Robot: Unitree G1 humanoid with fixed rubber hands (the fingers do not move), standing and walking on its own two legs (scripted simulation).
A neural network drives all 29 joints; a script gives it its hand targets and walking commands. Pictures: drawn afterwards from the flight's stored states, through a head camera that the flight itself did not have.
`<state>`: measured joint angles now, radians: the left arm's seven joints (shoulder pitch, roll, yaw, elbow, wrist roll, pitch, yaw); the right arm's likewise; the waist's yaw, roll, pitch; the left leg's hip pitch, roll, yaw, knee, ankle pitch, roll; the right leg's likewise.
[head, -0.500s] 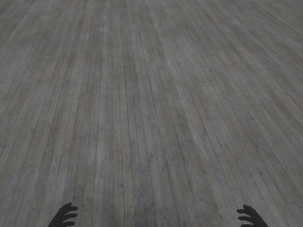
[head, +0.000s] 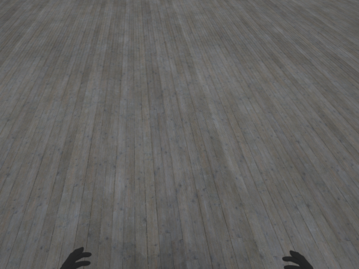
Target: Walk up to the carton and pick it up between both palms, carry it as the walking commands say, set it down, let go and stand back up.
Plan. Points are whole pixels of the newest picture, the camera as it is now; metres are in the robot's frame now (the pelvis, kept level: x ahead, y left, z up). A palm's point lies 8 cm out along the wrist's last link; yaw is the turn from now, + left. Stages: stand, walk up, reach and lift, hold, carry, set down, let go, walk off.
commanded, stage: walk up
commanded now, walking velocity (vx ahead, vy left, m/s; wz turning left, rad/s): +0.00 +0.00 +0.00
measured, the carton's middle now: out of the picture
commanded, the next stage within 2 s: none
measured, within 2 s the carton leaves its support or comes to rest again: neither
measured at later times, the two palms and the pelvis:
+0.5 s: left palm out of the picture +0.04 +0.25 -0.11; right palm out of the picture +0.04 -0.28 -0.12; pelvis -0.04 -0.01 +0.00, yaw -4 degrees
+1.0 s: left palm out of the picture +0.07 +0.21 -0.11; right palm out of the picture -0.10 -0.29 -0.10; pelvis -0.11 +0.00 +0.02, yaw -20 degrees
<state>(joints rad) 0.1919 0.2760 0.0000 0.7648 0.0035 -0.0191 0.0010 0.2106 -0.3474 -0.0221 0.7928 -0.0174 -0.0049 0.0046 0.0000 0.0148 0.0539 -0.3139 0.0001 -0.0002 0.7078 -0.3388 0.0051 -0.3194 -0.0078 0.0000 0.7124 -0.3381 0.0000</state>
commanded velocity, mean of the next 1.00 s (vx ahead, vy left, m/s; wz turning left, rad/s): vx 0.01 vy -0.01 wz -0.47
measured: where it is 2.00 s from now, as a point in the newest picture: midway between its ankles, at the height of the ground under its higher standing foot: outside the picture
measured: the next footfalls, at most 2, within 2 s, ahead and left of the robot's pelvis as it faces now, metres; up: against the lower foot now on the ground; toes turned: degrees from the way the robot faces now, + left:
left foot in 0.92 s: -0.04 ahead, +0.10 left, +0.00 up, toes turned -15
right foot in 1.24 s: -0.14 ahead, -0.15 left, +0.00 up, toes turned -20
